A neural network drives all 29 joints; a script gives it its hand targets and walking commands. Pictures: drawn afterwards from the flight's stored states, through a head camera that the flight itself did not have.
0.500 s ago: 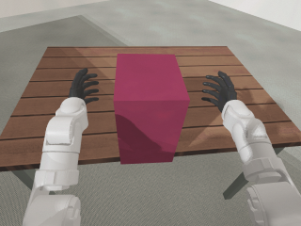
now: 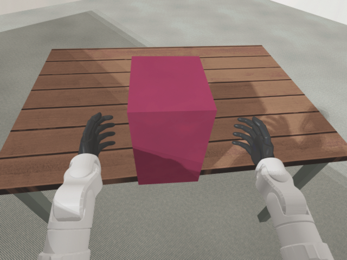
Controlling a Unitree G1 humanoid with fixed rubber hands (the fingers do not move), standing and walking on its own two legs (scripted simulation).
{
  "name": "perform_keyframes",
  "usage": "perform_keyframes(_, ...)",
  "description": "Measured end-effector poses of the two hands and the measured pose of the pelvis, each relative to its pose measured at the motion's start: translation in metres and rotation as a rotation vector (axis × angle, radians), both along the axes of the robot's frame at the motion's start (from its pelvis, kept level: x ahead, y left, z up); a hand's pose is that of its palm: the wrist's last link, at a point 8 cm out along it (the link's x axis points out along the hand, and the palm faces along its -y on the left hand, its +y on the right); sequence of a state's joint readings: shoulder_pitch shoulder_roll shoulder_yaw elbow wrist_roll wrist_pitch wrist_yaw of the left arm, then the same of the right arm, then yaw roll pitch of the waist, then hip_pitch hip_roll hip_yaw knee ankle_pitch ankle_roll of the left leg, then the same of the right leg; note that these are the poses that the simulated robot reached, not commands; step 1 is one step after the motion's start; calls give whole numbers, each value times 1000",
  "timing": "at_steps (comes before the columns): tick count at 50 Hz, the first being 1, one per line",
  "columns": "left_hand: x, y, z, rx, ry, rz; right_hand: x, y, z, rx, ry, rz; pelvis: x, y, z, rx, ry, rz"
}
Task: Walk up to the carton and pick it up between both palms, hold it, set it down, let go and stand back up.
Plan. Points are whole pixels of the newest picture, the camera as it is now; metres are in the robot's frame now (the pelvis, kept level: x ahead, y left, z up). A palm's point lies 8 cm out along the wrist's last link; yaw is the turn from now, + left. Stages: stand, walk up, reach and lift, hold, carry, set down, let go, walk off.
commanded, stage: set down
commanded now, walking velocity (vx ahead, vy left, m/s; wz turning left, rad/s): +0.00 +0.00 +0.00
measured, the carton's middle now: (167, 123) +0.44 +0.02 +0.07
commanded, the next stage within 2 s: let go in 1.40 s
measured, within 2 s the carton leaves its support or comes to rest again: neither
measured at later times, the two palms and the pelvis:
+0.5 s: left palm (83, 191) +0.25 +0.19 +0.05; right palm (265, 190) +0.26 -0.20 +0.05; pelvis +0.02 +0.00 +0.00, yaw +0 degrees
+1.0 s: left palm (73, 224) +0.21 +0.22 -0.02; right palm (262, 223) +0.21 -0.20 -0.02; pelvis +0.04 +0.01 +0.00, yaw +0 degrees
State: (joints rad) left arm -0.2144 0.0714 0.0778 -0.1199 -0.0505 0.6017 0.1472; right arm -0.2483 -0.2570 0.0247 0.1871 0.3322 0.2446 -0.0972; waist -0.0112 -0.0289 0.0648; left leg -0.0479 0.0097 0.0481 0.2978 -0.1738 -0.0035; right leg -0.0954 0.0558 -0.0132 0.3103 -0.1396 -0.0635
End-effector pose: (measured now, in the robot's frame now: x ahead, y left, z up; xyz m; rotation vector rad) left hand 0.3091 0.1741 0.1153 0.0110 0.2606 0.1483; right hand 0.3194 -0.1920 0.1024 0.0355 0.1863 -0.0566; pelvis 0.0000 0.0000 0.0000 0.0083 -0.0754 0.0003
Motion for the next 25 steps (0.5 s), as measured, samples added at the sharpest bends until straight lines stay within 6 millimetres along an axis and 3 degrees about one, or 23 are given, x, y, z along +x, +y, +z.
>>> perform_keyframes(16, -31, 8, -36, 4, 25, 14, -32, 2, -31, 0, 31, -17, 5, 0, 1, 1, 1, -6)
perform_keyframes(25, -58, 15, -62, 19, 58, 7, -64, -9, -52, -35, 74, -35, 19, 2, 2, -1, 10, -8)
